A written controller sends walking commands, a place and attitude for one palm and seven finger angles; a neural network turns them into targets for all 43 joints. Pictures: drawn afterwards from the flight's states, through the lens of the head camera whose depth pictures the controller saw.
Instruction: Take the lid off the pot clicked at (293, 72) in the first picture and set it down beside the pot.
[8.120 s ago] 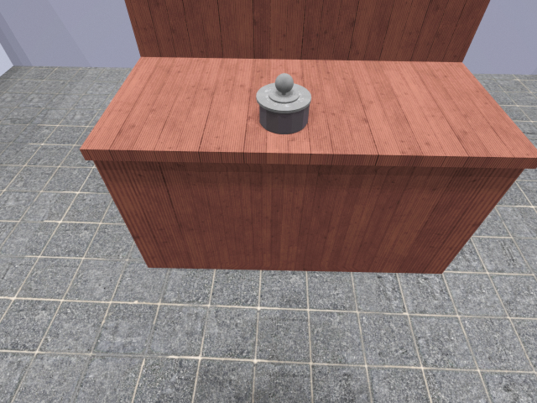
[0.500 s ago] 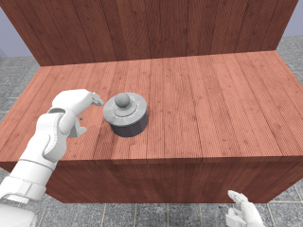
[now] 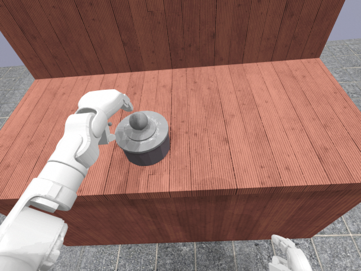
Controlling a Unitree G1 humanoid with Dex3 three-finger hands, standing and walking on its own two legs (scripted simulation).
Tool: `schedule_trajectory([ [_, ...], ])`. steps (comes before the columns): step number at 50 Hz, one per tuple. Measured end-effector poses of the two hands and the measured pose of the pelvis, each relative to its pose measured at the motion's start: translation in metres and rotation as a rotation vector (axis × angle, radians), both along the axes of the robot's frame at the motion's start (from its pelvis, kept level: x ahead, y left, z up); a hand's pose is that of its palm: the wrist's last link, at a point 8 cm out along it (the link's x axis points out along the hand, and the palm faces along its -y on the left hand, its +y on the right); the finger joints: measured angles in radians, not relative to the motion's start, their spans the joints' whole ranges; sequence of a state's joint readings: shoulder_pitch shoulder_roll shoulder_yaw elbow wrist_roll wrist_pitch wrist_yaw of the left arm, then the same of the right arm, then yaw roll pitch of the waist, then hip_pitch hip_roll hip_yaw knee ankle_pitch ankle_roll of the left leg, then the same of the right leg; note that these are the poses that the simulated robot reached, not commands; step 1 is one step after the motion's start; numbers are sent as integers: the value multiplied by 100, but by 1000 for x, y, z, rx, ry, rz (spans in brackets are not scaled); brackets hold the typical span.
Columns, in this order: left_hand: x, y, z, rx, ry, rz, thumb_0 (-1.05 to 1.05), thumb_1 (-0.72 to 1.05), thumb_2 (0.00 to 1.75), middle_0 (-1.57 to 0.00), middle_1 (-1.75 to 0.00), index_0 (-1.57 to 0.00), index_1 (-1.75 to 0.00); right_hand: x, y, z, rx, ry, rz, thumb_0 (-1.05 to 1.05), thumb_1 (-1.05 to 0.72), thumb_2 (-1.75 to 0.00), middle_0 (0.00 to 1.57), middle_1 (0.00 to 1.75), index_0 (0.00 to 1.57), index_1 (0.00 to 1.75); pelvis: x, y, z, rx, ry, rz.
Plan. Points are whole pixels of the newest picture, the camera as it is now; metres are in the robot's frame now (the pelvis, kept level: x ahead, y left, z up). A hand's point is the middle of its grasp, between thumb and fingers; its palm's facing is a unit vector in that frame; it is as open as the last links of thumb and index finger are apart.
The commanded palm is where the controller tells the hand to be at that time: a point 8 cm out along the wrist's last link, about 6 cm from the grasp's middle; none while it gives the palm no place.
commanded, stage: move the open hand above the knob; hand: left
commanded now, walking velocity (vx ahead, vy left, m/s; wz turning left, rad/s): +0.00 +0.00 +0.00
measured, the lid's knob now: (138, 120) +0.50 +0.14 +0.03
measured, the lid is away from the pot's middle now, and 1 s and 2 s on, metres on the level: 0.00 0.00 0.00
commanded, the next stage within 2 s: lower the open fingers around the knob in 1.10 s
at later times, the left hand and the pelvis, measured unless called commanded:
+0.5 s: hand (129, 105) +0.47 +0.14 +0.12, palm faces -0.29 -0.04 -0.96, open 10.6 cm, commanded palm +0.46 +0.14 +0.18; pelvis +0.00 +0.00 +0.00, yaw -1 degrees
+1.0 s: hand (130, 105) +0.47 +0.14 +0.11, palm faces -0.30 -0.05 -0.95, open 10.6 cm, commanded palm +0.46 +0.14 +0.18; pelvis +0.00 +0.00 +0.00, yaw -2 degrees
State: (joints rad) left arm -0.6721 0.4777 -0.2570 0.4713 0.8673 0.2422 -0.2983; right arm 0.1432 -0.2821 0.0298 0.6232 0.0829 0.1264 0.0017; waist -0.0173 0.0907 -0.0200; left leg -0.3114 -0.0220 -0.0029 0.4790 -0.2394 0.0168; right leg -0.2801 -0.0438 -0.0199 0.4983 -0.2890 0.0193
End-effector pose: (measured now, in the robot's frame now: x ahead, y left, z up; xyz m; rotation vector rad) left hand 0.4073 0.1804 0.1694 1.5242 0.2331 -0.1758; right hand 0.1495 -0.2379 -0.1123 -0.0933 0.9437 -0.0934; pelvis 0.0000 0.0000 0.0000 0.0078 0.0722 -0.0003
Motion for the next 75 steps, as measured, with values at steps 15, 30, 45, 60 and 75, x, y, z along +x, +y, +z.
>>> schedule_trajectory([
  [15,33,-21,4,8,28,11,0,-34,141,-80,-9,-80,-8,-28,-6,-7,-17,67,-56,1,-91,-90,20,30,20,30,0,0,-1,0,24,-9],
  [30,62,-44,6,-5,35,-1,0,-34,141,-80,-9,-80,-8,-79,-17,-16,-42,174,-143,1,-91,-90,20,30,20,30,2,2,0,2,57,-35],
  [45,61,-44,4,-4,30,-2,0,-34,141,-80,-9,-80,-8,-69,-15,-15,-42,151,-134,1,-91,-90,20,30,20,30,4,2,0,2,60,-32],
  [60,53,-37,7,11,32,14,0,-34,141,-80,-9,-80,-8,-39,-10,-8,-33,84,-97,1,-91,-90,20,30,20,30,4,2,0,1,52,-25],
  [75,51,-39,-12,8,62,2,0,-34,141,-80,-9,-80,-8,-55,-10,-11,-46,120,-117,1,-91,-90,20,30,20,30,0,2,-1,0,56,-29],
])
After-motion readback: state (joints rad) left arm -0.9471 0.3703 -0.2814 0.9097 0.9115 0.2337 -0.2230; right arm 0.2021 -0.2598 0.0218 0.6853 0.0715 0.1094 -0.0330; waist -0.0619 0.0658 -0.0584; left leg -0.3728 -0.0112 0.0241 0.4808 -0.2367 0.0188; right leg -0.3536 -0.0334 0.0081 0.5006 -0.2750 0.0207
